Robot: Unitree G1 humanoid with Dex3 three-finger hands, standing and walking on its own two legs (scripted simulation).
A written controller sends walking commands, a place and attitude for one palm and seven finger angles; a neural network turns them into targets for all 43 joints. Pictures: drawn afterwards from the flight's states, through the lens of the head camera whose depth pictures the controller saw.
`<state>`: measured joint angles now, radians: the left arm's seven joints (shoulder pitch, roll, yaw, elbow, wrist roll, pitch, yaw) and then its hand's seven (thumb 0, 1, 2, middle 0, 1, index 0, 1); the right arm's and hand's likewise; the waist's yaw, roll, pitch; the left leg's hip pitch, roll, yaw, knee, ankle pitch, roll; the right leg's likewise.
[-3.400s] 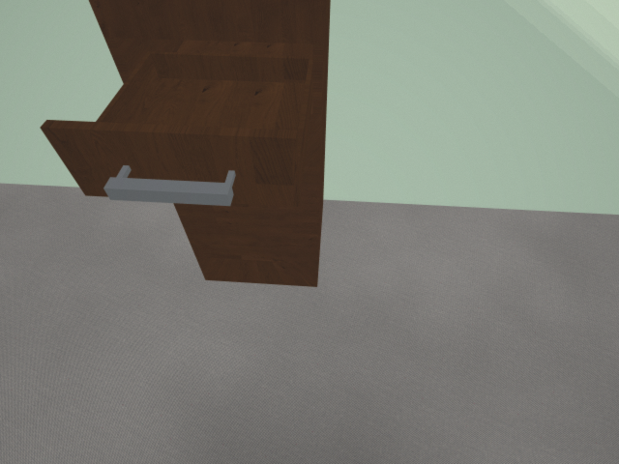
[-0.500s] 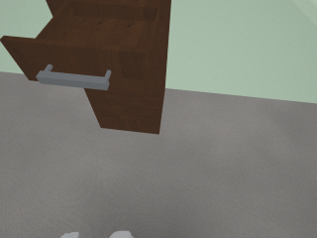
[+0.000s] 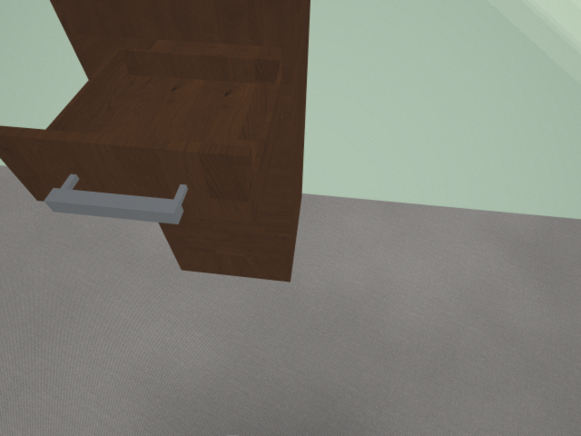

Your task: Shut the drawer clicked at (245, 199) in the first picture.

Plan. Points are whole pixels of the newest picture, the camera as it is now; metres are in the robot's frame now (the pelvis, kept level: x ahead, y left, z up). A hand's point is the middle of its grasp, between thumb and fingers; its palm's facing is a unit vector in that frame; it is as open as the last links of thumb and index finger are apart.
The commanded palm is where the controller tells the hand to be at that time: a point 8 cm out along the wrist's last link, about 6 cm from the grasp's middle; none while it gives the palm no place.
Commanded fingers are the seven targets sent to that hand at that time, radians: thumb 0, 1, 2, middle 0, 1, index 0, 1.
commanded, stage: take the last steps up to it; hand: left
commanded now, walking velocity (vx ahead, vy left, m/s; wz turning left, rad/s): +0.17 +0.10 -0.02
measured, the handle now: (121, 195) +0.42 +0.28 +0.07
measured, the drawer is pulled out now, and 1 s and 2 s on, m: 0.29 0.29 0.29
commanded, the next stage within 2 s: come to a stop and stand still in 0.04 s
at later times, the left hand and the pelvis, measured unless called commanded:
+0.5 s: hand out of the picture +0.14 +0.21 -0.17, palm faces +0.02 -0.97 -0.24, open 7.4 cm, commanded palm none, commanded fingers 0.00 0.90 0.90 -0.20 -0.30 -0.20 -0.30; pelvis +0.09 +0.01 +0.00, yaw -1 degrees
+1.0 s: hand out of the picture +0.13 +0.22 -0.17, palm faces +0.01 -0.97 -0.25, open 7.4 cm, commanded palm none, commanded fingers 0.00 0.90 0.90 -0.20 -0.30 -0.20 -0.30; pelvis +0.05 +0.02 -0.01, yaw -1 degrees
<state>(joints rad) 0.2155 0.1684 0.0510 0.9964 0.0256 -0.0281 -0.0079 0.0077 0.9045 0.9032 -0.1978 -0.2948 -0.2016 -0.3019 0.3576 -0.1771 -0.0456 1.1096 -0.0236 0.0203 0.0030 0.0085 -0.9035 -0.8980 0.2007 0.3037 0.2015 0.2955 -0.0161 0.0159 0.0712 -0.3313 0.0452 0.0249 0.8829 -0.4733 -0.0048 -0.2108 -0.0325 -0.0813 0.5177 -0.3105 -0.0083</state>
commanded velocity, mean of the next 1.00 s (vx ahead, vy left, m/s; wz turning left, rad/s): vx -0.08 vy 0.00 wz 0.00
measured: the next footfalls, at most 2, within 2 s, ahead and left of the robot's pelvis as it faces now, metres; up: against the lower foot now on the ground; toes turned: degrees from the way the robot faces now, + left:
left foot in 0.16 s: +0.12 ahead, +0.13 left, +0.00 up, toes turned +1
right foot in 0.34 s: +0.09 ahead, -0.10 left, +0.00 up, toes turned -4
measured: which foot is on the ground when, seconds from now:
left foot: up 0.00-0.14, down 0.16-1.00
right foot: down 0.00-0.18, up 0.20-0.32, down 0.34-1.00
